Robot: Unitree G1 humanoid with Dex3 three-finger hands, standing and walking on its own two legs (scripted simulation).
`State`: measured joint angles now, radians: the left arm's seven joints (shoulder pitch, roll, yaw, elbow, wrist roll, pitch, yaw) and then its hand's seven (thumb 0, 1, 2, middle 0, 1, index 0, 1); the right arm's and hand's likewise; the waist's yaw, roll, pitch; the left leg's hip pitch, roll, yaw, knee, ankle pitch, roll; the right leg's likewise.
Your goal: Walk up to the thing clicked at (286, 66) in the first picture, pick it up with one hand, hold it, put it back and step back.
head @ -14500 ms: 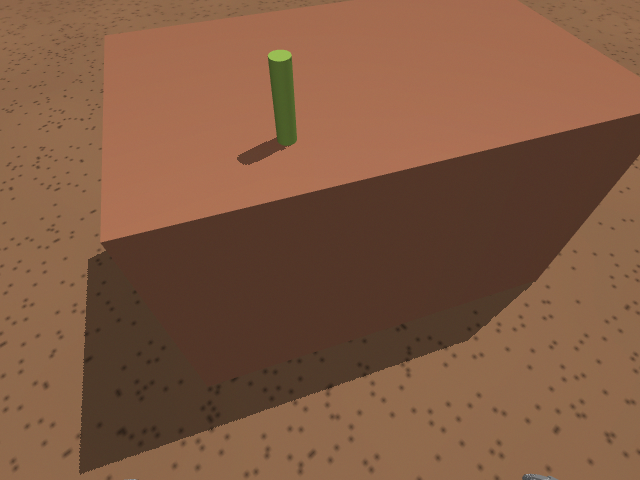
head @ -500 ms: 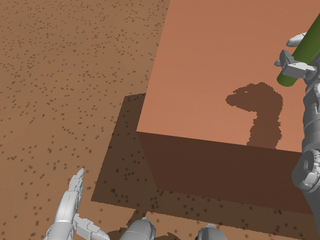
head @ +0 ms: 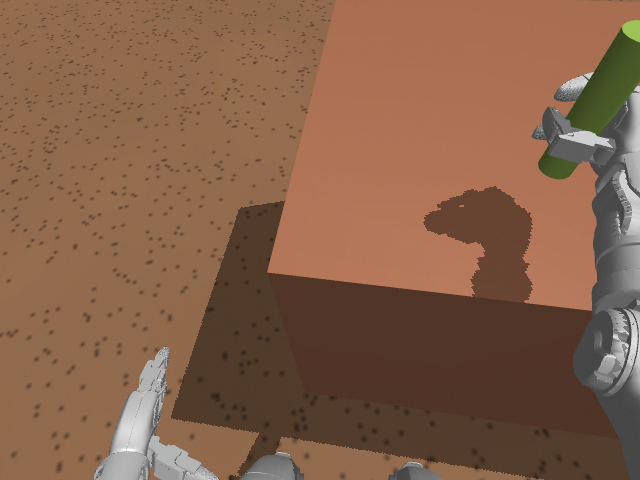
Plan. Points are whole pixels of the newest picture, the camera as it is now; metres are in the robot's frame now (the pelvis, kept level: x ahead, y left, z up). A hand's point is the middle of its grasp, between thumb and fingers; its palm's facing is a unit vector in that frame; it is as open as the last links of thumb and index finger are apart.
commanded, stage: lift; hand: right
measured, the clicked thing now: (592, 111) +0.49 -0.23 +0.18
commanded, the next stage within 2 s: hold in 1.24 s
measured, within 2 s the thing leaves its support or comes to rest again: neither
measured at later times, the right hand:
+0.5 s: hand (612, 132) +0.40 -0.20 +0.22, palm faces +0.16 +0.99 +0.01, open 5.0 cm
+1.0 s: hand out of the picture +0.34 -0.18 +0.26, palm faces +0.16 +0.99 -0.01, open 5.0 cm
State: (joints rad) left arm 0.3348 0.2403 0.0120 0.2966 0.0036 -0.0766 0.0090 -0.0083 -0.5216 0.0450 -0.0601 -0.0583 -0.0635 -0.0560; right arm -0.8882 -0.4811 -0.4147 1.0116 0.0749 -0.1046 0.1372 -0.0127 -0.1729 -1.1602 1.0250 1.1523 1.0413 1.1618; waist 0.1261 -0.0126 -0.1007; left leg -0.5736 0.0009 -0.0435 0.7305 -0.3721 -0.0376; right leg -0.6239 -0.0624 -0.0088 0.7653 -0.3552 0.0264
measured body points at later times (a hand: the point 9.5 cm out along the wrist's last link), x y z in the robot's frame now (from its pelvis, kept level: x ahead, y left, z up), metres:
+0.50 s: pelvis -0.01 +0.00 +0.01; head -0.01 +0.02 +0.46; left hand +0.16 +0.26 -0.04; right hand +0.39 -0.25 +0.22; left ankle -0.01 +0.15 -0.71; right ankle +0.01 -0.13 -0.71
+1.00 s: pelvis -0.02 +0.01 +0.02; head -0.05 +0.04 +0.47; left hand +0.15 +0.26 -0.04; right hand +0.33 -0.24 +0.26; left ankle -0.01 +0.15 -0.71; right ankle +0.01 -0.13 -0.71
